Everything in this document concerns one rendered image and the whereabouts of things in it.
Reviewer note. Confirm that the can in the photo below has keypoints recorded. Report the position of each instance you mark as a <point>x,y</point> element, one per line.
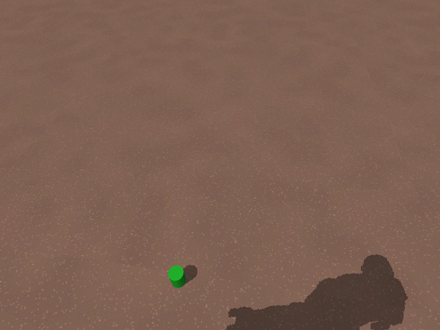
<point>177,276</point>

